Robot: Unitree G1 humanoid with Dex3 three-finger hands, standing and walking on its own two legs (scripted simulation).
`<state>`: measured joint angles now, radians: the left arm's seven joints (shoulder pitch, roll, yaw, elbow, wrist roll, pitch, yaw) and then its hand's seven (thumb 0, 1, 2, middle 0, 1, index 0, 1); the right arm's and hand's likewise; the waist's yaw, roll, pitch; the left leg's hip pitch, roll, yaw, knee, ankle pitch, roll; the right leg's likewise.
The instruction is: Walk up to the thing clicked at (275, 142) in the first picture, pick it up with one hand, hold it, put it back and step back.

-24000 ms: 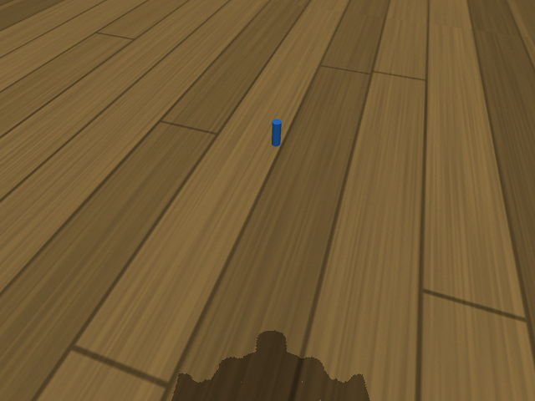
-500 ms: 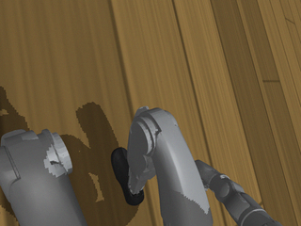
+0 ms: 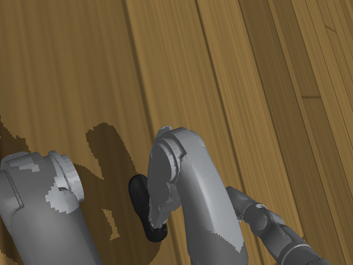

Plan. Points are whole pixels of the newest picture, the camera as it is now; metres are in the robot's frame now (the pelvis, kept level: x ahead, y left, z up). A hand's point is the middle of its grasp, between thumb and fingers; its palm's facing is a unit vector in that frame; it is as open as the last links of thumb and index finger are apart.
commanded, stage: open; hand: left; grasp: from the side
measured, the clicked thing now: out of the picture +0.42 +0.29 -0.20
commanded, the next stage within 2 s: withdraw in 0.06 s
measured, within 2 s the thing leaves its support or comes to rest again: neither
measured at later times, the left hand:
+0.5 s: hand out of the picture +0.42 +0.33 -0.12, palm faces +0.37 -0.93 -0.01, open 17.0 cm
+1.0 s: hand out of the picture +0.32 +0.42 +0.00, palm faces +0.39 -0.81 -0.43, open 17.4 cm
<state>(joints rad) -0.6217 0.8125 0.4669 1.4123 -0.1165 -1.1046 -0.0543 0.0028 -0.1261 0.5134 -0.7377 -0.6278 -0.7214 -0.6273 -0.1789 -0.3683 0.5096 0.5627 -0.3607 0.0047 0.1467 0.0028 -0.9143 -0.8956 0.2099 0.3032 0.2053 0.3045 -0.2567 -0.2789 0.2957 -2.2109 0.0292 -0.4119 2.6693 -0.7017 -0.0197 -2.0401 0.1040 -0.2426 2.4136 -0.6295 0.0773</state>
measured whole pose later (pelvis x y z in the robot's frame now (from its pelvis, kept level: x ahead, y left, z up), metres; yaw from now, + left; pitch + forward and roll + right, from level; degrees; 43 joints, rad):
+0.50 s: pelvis +0.00 +0.00 +0.01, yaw +1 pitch +13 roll -17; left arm -0.59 0.82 0.54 1.18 -0.12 -0.99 -0.13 -0.01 -0.47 0.09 -0.11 -0.04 -0.10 -0.05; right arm -0.10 -0.36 0.44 0.56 -0.32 0.03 0.13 0.00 -0.90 -0.90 0.21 0.30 0.21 0.30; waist -0.22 -0.25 0.25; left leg -2.22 0.03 -0.39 2.64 -0.69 -0.02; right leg -2.05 0.09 -0.23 2.40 -0.63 0.06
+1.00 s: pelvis +0.01 -0.01 +0.08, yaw +9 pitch +29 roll -9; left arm -0.43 0.71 0.47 0.85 0.07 -0.31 -0.09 -0.01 -0.54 0.07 -0.07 -0.05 -0.06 -0.06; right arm 0.06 -0.27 0.08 0.62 -0.04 0.13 0.07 0.01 -0.91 -0.90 0.21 0.30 0.20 0.31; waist -0.07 -0.03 -0.08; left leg -2.20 0.05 -0.15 2.33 -0.65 0.01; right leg -2.09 0.02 -0.07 2.24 -0.66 0.04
